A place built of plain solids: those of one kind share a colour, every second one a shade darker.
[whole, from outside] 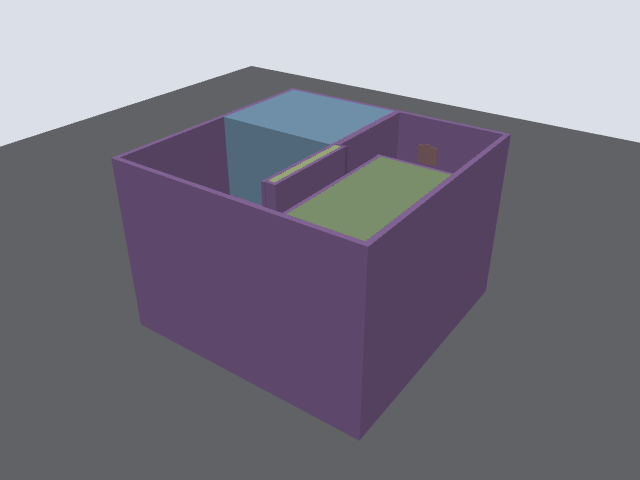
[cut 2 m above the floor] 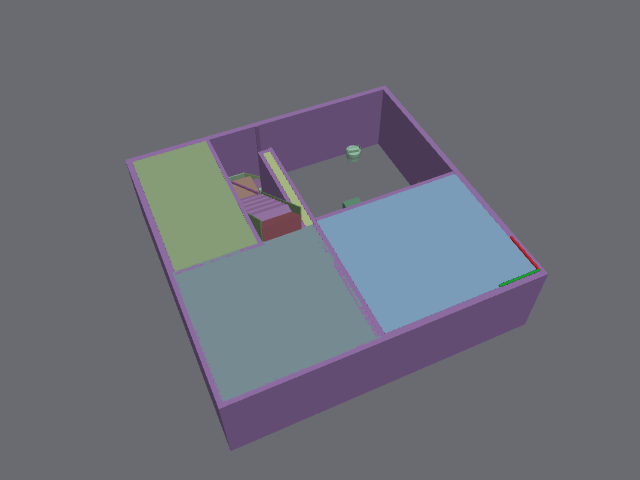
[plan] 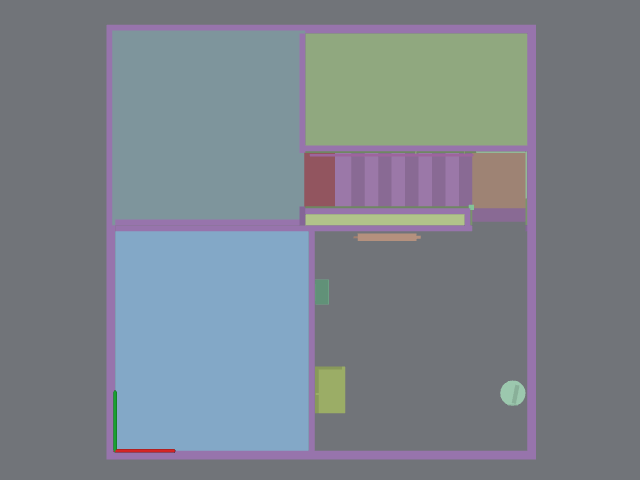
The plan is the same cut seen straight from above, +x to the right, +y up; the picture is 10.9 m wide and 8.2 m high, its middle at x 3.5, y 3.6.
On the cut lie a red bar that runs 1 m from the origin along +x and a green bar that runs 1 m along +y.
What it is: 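A farmhouse's boxed stair, a dwelling of no particular year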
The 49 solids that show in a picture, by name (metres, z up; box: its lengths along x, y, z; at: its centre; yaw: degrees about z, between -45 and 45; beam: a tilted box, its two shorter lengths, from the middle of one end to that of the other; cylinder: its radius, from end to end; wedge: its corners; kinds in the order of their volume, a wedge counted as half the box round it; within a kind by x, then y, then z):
{
 "beside_lower_1": {"box": [3.31, 3.75, 5.19], "at": [1.66, 1.88, 2.54]},
 "behind_box_1": {"box": [3.79, 1.92, 5.19], "at": [5.14, 6.17, 2.54]},
 "wall_1": {"box": [0.15, 7.43, 5.19], "at": [-0.07, 3.56, 2.54]},
 "wall_2": {"box": [3.15, 0.1, 5.19], "at": [1.57, 3.9, 2.54]},
 "wall_3": {"box": [6.1, 0.1, 5.19], "at": [3.05, 3.8, 2.54]},
 "wall_4": {"box": [0.1, 0.32, 5.19], "at": [3.2, 4.01, 2.54]},
 "wall_5": {"box": [0.1, 2.05, 5.19], "at": [3.2, 6.11, 2.54]},
 "wall_6": {"box": [0.1, 3.75, 2.7], "at": [3.36, 1.88, 1.3]},
 "wall_7": {"box": [7.34, 0.15, 5.19], "at": [3.52, -0.07, 2.54]},
 "wall_8": {"box": [7.34, 0.15, 5.19], "at": [3.52, 7.21, 2.54]},
 "wall_9": {"box": [2.92, 0.1, 5.19], "at": [4.61, 4.09, 2.54]},
 "wall_10": {"box": [3.89, 0.1, 5.19], "at": [5.09, 5.16, 2.54]},
 "wall_11": {"box": [0.1, 0.39, 5.19], "at": [6.02, 3.95, 2.54]},
 "wall_12": {"box": [0.03, 0.1, 5.19], "at": [7.03, 3.8, 2.54]},
 "wall_13": {"box": [0.15, 7.43, 5.19], "at": [7.12, 3.56, 2.54]},
 "upper_1": {"box": [3.3, 3.33, 2.64], "at": [1.6, 5.51, 1.27]},
 "carriage_1": {"wedge": [[3.23, 4.17, -0.05], [3.23, 4.17, 2.47], [3.23, 5.09, -0.05], [3.23, 5.09, 2.47], [6.11, 4.17, -0.05], [6.11, 4.17, 0.3], [6.11, 5.09, -0.05], [6.11, 5.09, 0.3]]},
 "beside_box_1": {"box": [2.72, 0.19, 5.19], "at": [4.61, 3.95, 2.54]},
 "string_1": {"wedge": [[3.25, 4.14, -0.05], [3.25, 4.14, 2.71], [3.25, 4.17, -0.05], [3.25, 4.17, 2.71], [6.05, 4.14, -0.05], [6.05, 4.14, 0.6], [6.05, 4.17, -0.05], [6.05, 4.17, 0.6]]},
 "string_2": {"wedge": [[3.25, 5.08, -0.05], [3.25, 5.08, 2.71], [3.25, 5.11, -0.05], [3.25, 5.11, 2.71], [6.17, 5.08, -0.05], [6.17, 5.08, 0.51], [6.17, 5.11, -0.05], [6.17, 5.11, 0.51]]},
 "string_3": {"wedge": [[7.01, 3.85, -0.05], [7.01, 3.85, 0.17], [7.01, 4.31, -0.05], [7.01, 4.31, 0.51], [7.04, 3.85, -0.05], [7.04, 3.85, 0.17], [7.04, 4.31, -0.05], [7.04, 4.31, 0.51]]},
 "tread_1": {"wedge": [[3.75, 4.16, 1.97], [3.75, 4.16, 2.07], [3.75, 5.1, 1.97], [3.75, 5.1, 2.07], [4.03, 4.16, 1.97], [4.03, 4.16, 2.07], [4.03, 5.1, 1.97], [4.03, 5.1, 2.07]]},
 "tread_2": {"wedge": [[3.99, 4.16, 1.8], [3.99, 4.16, 1.9], [3.99, 5.1, 1.8], [3.99, 5.1, 1.9], [4.26, 4.16, 1.8], [4.26, 4.16, 1.9], [4.26, 5.1, 1.8], [4.26, 5.1, 1.9]]},
 "tread_3": {"wedge": [[4.21, 4.16, 1.63], [4.21, 4.16, 1.73], [4.21, 5.1, 1.63], [4.21, 5.1, 1.73], [4.49, 4.16, 1.62], [4.49, 4.16, 1.72], [4.49, 5.1, 1.62], [4.49, 5.1, 1.72]]},
 "tread_4": {"wedge": [[4.44, 4.16, 1.45], [4.44, 4.16, 1.55], [4.44, 5.1, 1.45], [4.44, 5.1, 1.55], [4.72, 4.16, 1.45], [4.72, 4.16, 1.55], [4.72, 5.1, 1.45], [4.72, 5.1, 1.55]]},
 "tread_5": {"wedge": [[4.67, 4.16, 1.28], [4.67, 4.16, 1.38], [4.67, 5.1, 1.28], [4.67, 5.1, 1.38], [4.95, 4.16, 1.28], [4.95, 4.16, 1.38], [4.95, 5.1, 1.28], [4.95, 5.1, 1.38]]},
 "tread_6": {"wedge": [[4.91, 4.16, 1.11], [4.91, 4.16, 1.21], [4.91, 5.1, 1.11], [4.91, 5.1, 1.21], [5.18, 4.16, 1.1], [5.18, 4.16, 1.2], [5.18, 5.1, 1.1], [5.18, 5.1, 1.2]]},
 "tread_7": {"wedge": [[5.13, 4.16, 0.93], [5.13, 4.16, 1.03], [5.13, 5.1, 0.93], [5.13, 5.1, 1.03], [5.41, 4.16, 0.93], [5.41, 4.16, 1.03], [5.41, 5.1, 0.93], [5.41, 5.1, 1.03]]},
 "tread_8": {"wedge": [[5.36, 4.16, 0.76], [5.36, 4.16, 0.86], [5.36, 5.1, 0.76], [5.36, 5.1, 0.86], [5.64, 4.16, 0.76], [5.64, 4.16, 0.86], [5.64, 5.1, 0.76], [5.64, 5.1, 0.86]]},
 "tread_9": {"wedge": [[5.6, 4.16, 0.59], [5.6, 4.16, 0.69], [5.6, 5.1, 0.59], [5.6, 5.1, 0.69], [5.87, 4.16, 0.58], [5.87, 4.16, 0.68], [5.87, 5.1, 0.58], [5.87, 5.1, 0.68]]},
 "tread_10": {"wedge": [[5.83, 4.16, 0.41], [5.83, 4.16, 0.51], [5.83, 5.1, 0.41], [5.83, 5.1, 0.51], [6.1, 4.16, 0.41], [6.1, 4.16, 0.51], [6.1, 5.1, 0.41], [6.1, 5.1, 0.51]]},
 "tread_11": {"wedge": [[6.09, 3.91, 0.06], [6.09, 3.91, 0.16], [6.09, 4.19, 0.07], [6.09, 4.19, 0.17], [7.02, 3.91, 0.06], [7.02, 3.91, 0.16], [7.02, 4.19, 0.07], [7.02, 4.19, 0.17]]},
 "rail_1": {"wedge": [[3.32, 5.03, 3.42], [3.32, 5.03, 3.48], [3.32, 5.07, 3.42], [3.32, 5.07, 3.48], [6.12, 5.03, 1.31], [6.12, 5.03, 1.37], [6.12, 5.07, 1.31], [6.12, 5.07, 1.37]]},
 "radiator_1": {"box": [1.01, 0.13, 0.61], "at": [4.65, 3.65, 0.4]},
 "longcase_clock_1": {"box": [0.24, 0.43, 0.14], "at": [3.53, 2.71, 0.02]},
 "longcase_clock_2": {"box": [0.23, 0.42, 0.52], "at": [3.53, 2.71, 1.7]},
 "landing_1": {"wedge": [[6.05, 4.14, 0.24], [6.05, 4.14, 0.34], [6.05, 5.1, 0.24], [6.05, 5.1, 0.34], [7.02, 4.14, 0.24], [7.02, 4.14, 0.34], [7.02, 5.1, 0.24], [7.02, 5.1, 0.34]]},
 "stone_sink_1": {"box": [0.012, 0.8, 0.19], "at": [3.42, 1.04, 0.87]},
 "stone_sink_2": {"box": [0.06, 0.8, 0.11], "at": [3.45, 1.04, 0.71]},
 "stone_sink_3": {"box": [0.4, 0.06, 0.11], "at": [3.68, 0.67, 0.71]},
 "stone_sink_4": {"box": [0.51, 0.8, 0.05], "at": [3.68, 1.04, 0.64]},
 "stone_sink_5": {"box": [0.4, 0.06, 0.11], "at": [3.68, 1.41, 0.71]},
 "stone_sink_6": {"box": [0.06, 0.8, 0.11], "at": [3.9, 1.04, 0.71]},
 "string_turn_1": {"box": [0.84, 0.03, 0.56], "at": [6.59, 5.1, 0.23]},
 "string_turn_2": {"box": [0.03, 0.81, 0.56], "at": [7.03, 4.71, 0.23]},
 "log_basket_1": {"box": [0.11, 0.33, 0.11], "at": [6.75, 1.0, 0.34], "yaw": -11.2},
 "log_basket_2": {"cylinder": 0.22, "from": [6.79, 0.98, 0.2], "to": [6.79, 0.98, 0.3]},
 "log_basket_3": {"box": [0.08, 0.32, 0.08], "at": [6.84, 0.96, 0.33], "yaw": -11.2},
 "wall_mirror_1": {"box": [0.034, 0.63, 0.56], "at": [0.02, 4.96, 4.03]}
}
